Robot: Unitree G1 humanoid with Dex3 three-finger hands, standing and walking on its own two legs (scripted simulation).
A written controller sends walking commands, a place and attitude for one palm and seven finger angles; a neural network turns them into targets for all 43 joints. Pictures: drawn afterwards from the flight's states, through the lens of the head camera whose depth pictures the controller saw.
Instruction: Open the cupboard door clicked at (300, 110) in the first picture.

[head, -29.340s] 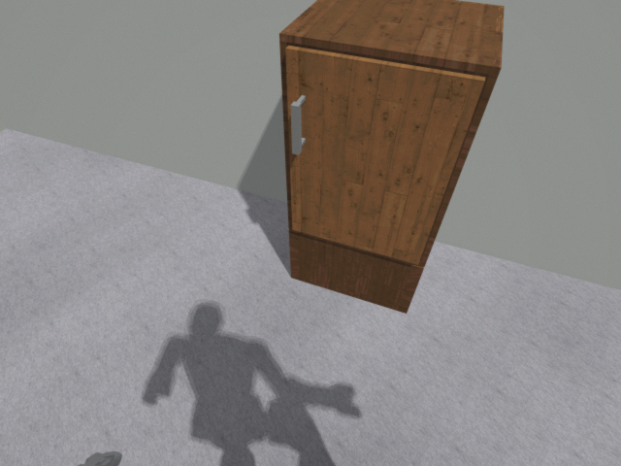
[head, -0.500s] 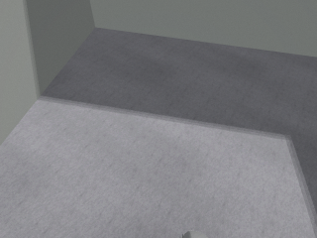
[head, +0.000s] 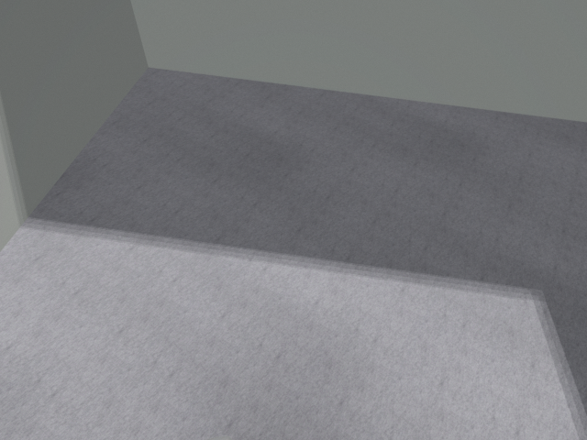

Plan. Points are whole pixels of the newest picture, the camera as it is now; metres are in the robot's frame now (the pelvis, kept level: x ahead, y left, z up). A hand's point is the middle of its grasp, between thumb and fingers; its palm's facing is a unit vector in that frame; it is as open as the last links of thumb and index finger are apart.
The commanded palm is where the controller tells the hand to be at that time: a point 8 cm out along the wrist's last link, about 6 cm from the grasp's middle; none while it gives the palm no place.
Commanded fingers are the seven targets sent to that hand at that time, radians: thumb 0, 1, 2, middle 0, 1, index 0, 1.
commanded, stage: turn to face it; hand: left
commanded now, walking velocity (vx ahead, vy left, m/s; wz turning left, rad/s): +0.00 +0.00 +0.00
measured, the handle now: out of the picture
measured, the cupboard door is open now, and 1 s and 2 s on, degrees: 44 44 44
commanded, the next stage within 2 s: none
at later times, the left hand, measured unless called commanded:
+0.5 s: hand (175, 422) +0.17 +0.19 -0.18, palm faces +0.28 -0.94 -0.21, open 7.3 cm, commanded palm none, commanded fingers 0.00 0.90 0.90 -0.20 -0.30 -0.20 -0.30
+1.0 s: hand (208, 418) +0.17 +0.13 -0.14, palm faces +0.53 -0.80 -0.27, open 7.4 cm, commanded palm none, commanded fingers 0.00 0.90 0.90 -0.20 -0.30 -0.20 -0.30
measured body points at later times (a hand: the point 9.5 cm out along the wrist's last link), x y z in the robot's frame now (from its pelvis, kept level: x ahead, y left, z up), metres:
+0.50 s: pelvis +0.15 -0.02 +0.00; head +0.19 +0.01 +0.44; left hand +0.16 +0.24 -0.16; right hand +0.30 -0.25 -0.14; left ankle +0.17 +0.10 -0.73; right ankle +0.13 -0.15 -0.71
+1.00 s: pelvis +0.22 -0.07 +0.02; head +0.27 -0.06 +0.46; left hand +0.15 +0.18 -0.12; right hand +0.44 -0.24 -0.13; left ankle +0.14 +0.04 -0.67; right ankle +0.27 -0.17 -0.72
